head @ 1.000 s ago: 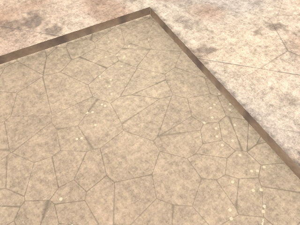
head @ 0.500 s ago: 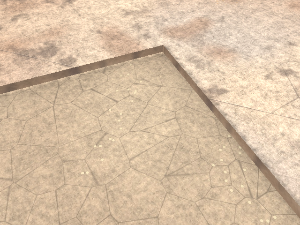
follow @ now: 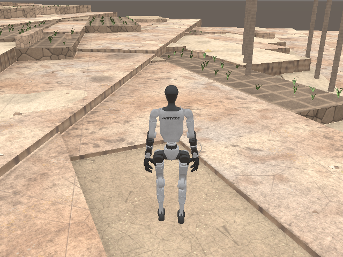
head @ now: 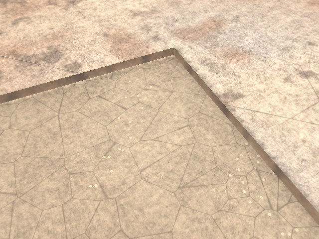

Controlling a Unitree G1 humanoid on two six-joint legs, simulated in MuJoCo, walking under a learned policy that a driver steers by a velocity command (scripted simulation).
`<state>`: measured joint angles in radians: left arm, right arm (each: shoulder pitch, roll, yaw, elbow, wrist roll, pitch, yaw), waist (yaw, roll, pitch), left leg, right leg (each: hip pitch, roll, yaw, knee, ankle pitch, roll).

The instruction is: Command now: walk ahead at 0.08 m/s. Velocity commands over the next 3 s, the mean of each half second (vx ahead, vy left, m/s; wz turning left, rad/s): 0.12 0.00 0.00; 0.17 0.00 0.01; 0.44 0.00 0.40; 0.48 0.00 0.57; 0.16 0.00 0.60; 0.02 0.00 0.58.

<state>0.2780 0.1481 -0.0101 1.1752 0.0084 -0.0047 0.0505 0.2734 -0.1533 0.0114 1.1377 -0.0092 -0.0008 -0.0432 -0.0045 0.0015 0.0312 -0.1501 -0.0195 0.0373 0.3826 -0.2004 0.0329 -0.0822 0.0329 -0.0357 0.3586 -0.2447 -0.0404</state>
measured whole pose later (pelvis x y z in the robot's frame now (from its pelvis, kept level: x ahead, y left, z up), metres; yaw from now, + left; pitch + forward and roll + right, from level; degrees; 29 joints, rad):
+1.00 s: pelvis +0.16 -0.01 -0.01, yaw +1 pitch -1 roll +1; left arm 0.24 0.16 0.04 1.05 0.01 -0.06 -0.01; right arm 0.51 -0.19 -0.05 1.16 -0.02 -0.04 -0.02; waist -0.05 0.05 0.04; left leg 0.02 0.00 0.04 0.41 -0.41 0.02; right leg -0.35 -0.02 -0.08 0.67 -0.35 -0.08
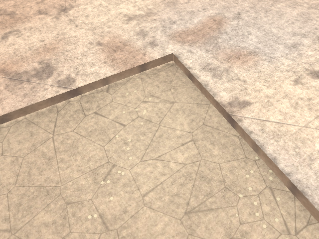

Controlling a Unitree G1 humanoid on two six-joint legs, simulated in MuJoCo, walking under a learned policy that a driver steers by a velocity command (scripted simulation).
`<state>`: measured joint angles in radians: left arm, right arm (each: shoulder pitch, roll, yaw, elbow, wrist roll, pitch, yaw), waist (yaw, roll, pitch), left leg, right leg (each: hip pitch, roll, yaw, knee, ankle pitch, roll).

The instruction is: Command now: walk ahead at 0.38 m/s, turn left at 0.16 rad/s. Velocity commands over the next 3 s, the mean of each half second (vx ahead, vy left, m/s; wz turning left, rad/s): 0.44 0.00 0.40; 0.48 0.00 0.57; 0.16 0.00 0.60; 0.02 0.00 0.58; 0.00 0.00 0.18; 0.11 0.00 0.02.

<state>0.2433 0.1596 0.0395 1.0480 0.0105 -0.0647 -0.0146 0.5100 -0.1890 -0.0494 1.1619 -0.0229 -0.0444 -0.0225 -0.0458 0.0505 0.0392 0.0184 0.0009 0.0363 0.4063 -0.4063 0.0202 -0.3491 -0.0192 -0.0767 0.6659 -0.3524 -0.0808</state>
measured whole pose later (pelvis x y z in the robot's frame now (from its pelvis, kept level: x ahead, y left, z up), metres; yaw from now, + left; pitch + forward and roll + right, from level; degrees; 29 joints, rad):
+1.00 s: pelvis +0.49 +0.06 +0.01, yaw +32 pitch +2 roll +0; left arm -0.02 0.23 0.03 0.74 0.03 -0.03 -0.03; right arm 0.47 -0.24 -0.07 0.93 -0.01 -0.05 -0.01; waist -0.11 -0.04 0.05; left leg 0.03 -0.14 -0.17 0.29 -0.33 0.13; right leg -0.66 -0.05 0.02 0.69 -0.05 0.03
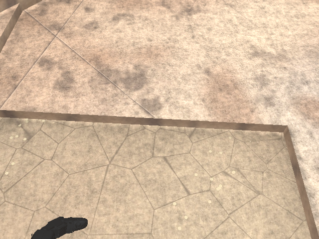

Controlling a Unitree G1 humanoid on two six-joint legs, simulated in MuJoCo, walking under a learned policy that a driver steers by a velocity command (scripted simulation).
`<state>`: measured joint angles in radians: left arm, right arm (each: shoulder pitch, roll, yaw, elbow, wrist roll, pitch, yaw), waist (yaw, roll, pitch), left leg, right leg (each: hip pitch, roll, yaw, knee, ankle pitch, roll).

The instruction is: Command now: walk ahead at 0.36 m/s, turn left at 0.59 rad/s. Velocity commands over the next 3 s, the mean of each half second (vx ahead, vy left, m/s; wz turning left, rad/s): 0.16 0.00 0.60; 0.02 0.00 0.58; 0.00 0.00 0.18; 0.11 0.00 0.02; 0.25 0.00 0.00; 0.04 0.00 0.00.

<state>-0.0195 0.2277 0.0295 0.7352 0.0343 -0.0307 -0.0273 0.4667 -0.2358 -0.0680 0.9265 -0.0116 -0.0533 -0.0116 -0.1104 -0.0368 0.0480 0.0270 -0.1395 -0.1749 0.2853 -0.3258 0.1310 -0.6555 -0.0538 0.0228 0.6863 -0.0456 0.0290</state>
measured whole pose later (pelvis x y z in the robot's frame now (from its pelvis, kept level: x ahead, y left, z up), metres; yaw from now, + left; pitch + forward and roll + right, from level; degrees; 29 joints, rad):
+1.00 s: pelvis +0.12 -0.01 +0.00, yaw +35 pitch +1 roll -1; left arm 0.17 0.28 0.04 0.68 0.01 0.05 0.02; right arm 0.24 -0.29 -0.07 0.70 -0.02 0.05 0.02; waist -0.03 0.01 0.05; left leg -0.31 -0.13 -0.19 0.48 -0.17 0.05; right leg -0.35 0.03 0.03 0.71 -0.42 0.01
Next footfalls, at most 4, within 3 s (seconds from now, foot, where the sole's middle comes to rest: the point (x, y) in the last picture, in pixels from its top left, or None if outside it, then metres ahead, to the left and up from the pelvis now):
0.08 right None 0.24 -0.12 -0.77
0.56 left None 0.14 0.10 -0.77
1.06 right None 0.22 -0.08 -0.77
1.38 left None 0.06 0.06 -0.77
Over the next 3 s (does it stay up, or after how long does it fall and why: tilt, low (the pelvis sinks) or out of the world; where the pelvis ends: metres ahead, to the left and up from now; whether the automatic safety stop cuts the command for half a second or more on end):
stays up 0.36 0.10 0.01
